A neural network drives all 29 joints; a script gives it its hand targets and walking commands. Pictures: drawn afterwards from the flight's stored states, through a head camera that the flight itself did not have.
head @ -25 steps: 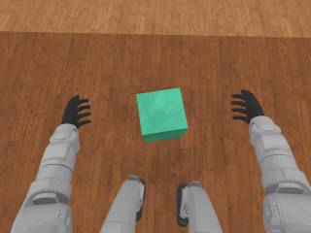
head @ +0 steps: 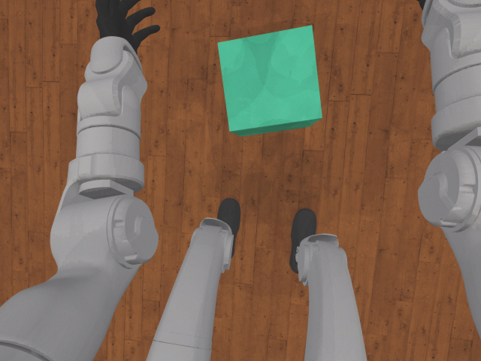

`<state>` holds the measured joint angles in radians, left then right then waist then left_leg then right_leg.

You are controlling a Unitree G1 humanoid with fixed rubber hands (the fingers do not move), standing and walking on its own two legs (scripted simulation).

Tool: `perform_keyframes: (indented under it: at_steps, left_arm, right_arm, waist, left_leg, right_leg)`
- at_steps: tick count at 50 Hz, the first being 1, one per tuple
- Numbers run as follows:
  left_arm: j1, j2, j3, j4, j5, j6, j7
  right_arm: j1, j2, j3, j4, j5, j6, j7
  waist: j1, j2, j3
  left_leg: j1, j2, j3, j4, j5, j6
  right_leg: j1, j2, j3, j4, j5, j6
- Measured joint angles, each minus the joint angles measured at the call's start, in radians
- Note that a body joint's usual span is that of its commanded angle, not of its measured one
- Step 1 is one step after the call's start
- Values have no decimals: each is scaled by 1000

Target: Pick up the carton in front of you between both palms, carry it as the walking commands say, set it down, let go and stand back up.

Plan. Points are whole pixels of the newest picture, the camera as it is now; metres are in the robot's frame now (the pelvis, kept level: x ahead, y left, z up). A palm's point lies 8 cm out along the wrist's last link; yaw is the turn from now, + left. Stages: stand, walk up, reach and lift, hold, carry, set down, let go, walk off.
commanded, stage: reach and lift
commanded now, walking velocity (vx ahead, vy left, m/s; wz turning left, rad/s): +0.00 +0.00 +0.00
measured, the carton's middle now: (270, 91) +0.54 +0.05 -0.53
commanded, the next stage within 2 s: none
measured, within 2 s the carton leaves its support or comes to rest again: leaves its support in 1.70 s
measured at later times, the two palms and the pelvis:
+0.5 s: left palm (174, 87) +0.49 +0.23 -0.33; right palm (366, 62) +0.57 -0.14 -0.33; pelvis -0.01 +0.00 -0.17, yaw +3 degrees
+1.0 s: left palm (198, 95) +0.50 +0.22 -0.46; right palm (346, 78) +0.57 -0.13 -0.47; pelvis -0.03 +0.00 -0.28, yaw +3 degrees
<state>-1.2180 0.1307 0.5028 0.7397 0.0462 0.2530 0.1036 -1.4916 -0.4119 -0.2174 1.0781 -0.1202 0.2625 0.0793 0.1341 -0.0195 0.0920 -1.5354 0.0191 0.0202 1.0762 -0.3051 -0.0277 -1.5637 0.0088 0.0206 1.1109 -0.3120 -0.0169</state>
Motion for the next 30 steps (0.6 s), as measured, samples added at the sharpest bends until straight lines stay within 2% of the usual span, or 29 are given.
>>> perform_keyframes:
  at_steps: [7, 12, 15, 19, 23, 27, 30]
  left_arm:
    - [62, -42, 54, 10, 48, -86, -30]
    - [79, -63, 91, 65, 90, -135, -37]
    - [72, -53, 82, 88, 76, -152, -30]
    - [43, -12, 12, 103, -1, -158, -7]
    - [-10, 35, -79, 106, -95, -147, 24]
    - [-81, 78, -155, 118, -180, -117, 51]
    - [-146, 105, -188, 153, -218, -93, 62]
  right_arm:
    - [80, 64, -62, -29, -52, -62, -12]
    - [117, 97, -89, -3, -68, -101, -37]
    - [114, 98, -76, 10, -52, -117, -61]
    - [86, 66, -10, 17, 15, -129, -95]
    - [39, 1, 98, 13, 126, -127, -123]
    - [-25, -68, 196, 9, 227, -104, -132]
    - [-91, -105, 247, 40, 275, -82, -126]
  waist:
    - [-15, -7, -82]
    - [-22, -16, -152]
    - [-23, -18, -162]
    - [-29, -10, -122]
    - [-32, 4, -44]
    - [-26, 18, 46]
    - [-22, 23, 110]
  left_leg:
    - [-86, -9, -4, 16, -9, -6]
    - [-227, -18, -12, 149, -56, -17]
    - [-327, -22, -14, 268, -105, -20]
    - [-450, -29, -17, 437, -164, -19]
    - [-554, -37, -17, 603, -204, -13]
    - [-629, -40, -17, 750, -217, -16]
    - [-663, -41, -17, 833, -218, -19]
  right_leg:
    - [-85, 2, 13, 20, -19, 6]
    - [-217, 10, 32, 147, -84, 17]
    - [-317, 12, 34, 267, -131, 18]
    - [-443, 13, 35, 442, -183, 21]
    - [-550, 13, 36, 614, -216, 24]
    - [-624, 16, 36, 760, -229, 26]
    - [-659, 19, 37, 843, -230, 27]
